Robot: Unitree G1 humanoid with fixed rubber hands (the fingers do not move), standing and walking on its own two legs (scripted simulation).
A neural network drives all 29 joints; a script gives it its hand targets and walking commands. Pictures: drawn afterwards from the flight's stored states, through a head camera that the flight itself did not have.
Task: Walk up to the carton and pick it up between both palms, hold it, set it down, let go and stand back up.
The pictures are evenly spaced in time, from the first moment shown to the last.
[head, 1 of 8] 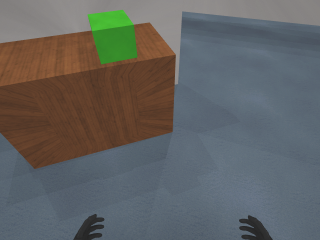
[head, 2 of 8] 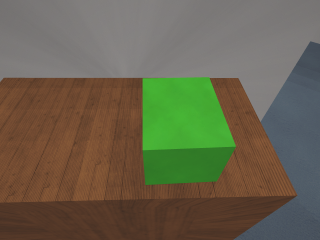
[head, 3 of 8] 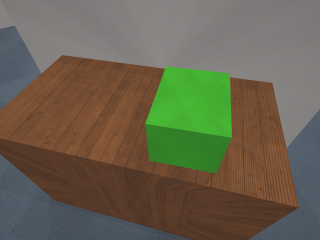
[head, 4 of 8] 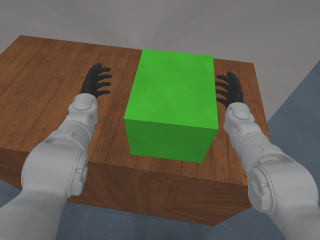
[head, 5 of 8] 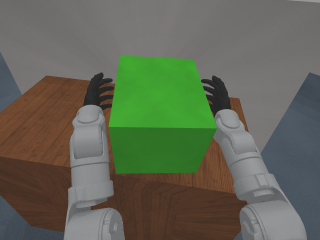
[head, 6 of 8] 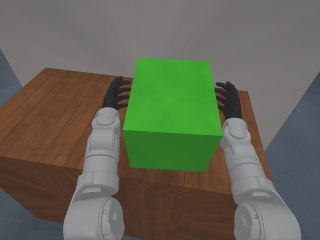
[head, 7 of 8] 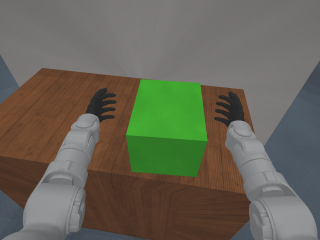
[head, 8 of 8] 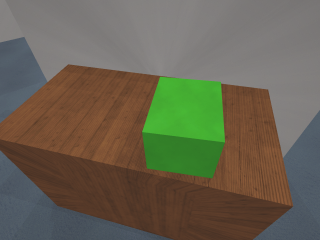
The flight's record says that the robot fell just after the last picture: no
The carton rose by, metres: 0.18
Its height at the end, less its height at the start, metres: +0.00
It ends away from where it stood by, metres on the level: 0.02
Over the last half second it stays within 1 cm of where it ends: yes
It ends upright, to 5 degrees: yes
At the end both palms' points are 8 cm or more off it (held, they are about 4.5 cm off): yes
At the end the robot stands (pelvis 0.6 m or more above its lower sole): yes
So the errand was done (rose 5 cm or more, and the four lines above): yes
